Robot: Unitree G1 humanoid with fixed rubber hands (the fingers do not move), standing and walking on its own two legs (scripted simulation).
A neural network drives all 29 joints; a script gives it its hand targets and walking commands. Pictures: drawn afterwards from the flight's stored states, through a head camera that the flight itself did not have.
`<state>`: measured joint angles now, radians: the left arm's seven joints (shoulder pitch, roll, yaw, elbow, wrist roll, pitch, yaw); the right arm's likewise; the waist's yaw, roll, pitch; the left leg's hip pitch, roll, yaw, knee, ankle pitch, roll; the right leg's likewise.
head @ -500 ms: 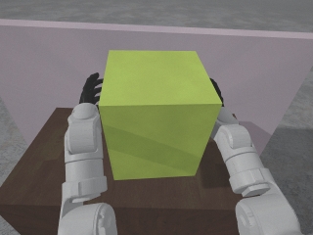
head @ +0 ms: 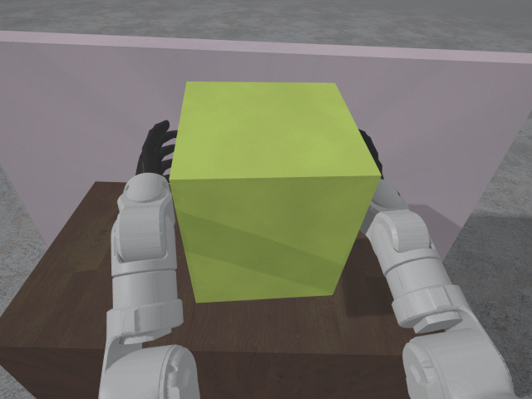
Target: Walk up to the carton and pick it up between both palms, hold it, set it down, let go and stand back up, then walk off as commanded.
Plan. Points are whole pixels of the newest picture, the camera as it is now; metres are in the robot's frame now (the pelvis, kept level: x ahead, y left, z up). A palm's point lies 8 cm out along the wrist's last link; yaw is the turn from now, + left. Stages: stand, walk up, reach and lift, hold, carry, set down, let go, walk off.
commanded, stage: hold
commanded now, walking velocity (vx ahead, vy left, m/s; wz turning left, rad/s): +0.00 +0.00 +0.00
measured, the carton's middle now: (264, 195) +0.37 +0.01 +0.18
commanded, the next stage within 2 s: none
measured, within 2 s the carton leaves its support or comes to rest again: neither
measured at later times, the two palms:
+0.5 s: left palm (154, 175) +0.37 +0.16 +0.22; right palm (367, 179) +0.37 -0.15 +0.20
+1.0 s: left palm (155, 179) +0.36 +0.15 +0.21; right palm (369, 182) +0.36 -0.15 +0.20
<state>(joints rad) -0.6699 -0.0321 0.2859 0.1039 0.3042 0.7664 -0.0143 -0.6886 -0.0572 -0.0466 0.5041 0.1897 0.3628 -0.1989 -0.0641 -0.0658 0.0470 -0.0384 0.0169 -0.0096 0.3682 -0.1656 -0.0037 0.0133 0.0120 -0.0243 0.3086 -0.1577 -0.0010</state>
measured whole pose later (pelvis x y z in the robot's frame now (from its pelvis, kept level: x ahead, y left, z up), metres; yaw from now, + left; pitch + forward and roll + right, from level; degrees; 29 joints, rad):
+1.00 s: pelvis +0.00 +0.00 +0.00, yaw +0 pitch -10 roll -1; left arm -0.67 -0.03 0.29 0.11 0.31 0.78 -0.03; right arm -0.69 -0.05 -0.05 0.50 0.20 0.38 -0.21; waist -0.07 -0.06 0.05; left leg -0.04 0.02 -0.01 0.37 -0.17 -0.01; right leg 0.01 0.02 -0.03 0.32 -0.16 -0.01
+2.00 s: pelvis +0.01 +0.00 +0.00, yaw +0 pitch -10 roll -1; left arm -0.65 -0.04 0.30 0.10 0.31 0.78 -0.03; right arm -0.69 -0.06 -0.03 0.49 0.20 0.39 -0.21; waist -0.07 -0.06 0.05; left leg -0.02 0.02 -0.01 0.37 -0.18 0.00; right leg 0.03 0.01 -0.02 0.31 -0.17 0.00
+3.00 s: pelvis +0.00 +0.00 +0.00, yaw +1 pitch -10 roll -1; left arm -0.67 -0.03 0.29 0.13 0.31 0.77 -0.03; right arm -0.70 -0.05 -0.05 0.53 0.19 0.38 -0.20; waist -0.07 -0.06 0.05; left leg -0.03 0.02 -0.02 0.37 -0.16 -0.01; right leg 0.02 0.01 -0.03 0.31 -0.16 0.00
